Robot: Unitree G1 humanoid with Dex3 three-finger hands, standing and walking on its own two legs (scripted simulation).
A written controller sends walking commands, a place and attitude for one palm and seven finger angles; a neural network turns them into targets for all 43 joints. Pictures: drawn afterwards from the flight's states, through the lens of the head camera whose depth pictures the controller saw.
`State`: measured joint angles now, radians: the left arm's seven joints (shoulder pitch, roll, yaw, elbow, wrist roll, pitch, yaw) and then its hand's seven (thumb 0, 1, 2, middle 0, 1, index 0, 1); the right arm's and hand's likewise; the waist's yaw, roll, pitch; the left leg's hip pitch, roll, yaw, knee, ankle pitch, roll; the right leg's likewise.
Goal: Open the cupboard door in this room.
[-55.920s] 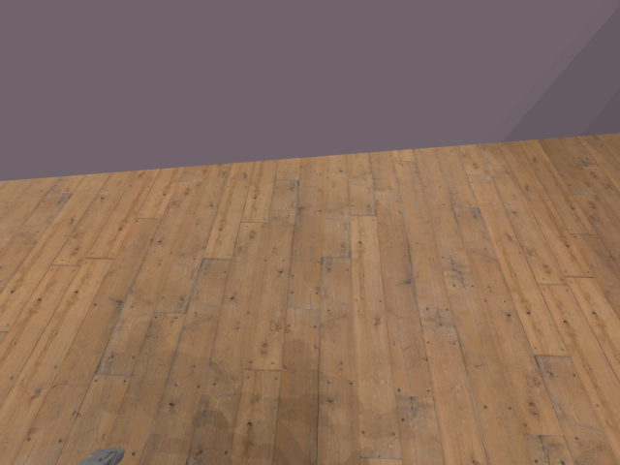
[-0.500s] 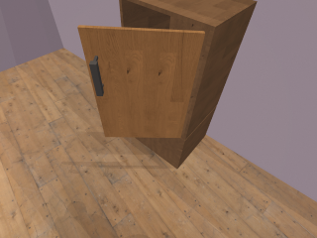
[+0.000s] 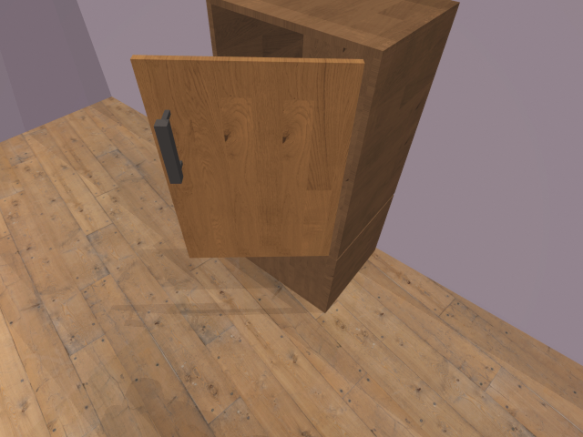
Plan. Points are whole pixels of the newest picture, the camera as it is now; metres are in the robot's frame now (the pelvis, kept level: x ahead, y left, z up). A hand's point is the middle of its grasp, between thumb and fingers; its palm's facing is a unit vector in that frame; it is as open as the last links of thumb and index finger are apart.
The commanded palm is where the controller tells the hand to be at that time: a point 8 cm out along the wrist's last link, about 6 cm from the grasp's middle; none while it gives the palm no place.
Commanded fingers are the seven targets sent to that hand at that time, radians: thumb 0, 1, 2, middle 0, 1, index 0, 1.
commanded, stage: look again from close up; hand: left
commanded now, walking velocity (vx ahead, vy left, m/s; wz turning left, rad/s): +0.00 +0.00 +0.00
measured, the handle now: (171, 147) +0.64 +0.29 +0.03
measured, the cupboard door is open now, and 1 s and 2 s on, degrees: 41 41 41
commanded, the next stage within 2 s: shuffle to correct the standing spot in 0.02 s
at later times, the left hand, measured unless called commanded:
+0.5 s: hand out of the picture +0.01 +0.19 -0.19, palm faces +0.08 -0.99 -0.14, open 7.4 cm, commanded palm none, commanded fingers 0.00 0.90 0.90 -0.20 -0.30 -0.20 -0.30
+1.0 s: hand (184, 411) +0.20 +0.19 -0.18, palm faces +0.11 -0.98 -0.18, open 7.3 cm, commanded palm none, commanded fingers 0.00 0.90 0.90 -0.20 -0.30 -0.20 -0.30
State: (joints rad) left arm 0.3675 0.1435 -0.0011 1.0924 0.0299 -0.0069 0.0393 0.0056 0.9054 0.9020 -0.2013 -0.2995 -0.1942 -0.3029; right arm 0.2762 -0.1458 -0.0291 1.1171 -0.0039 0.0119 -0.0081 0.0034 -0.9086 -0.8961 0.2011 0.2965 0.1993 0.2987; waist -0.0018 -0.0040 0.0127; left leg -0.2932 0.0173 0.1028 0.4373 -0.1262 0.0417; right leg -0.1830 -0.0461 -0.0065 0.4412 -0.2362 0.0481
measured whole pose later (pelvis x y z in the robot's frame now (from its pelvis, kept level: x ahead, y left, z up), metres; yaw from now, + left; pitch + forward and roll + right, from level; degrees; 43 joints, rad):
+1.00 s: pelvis +0.12 +0.02 -0.01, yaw +5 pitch +0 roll +0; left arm 0.16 0.13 0.03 1.00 0.02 0.00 0.04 0.00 0.92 0.90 -0.20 -0.30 -0.20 -0.30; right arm 0.30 -0.11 -0.04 1.10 -0.01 0.01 -0.03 0.00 -0.90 -0.90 0.20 0.30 0.20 0.30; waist -0.03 0.00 0.04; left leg -0.17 -0.04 0.07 0.53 -0.37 0.05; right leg -0.30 -0.05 -0.08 0.56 -0.26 0.00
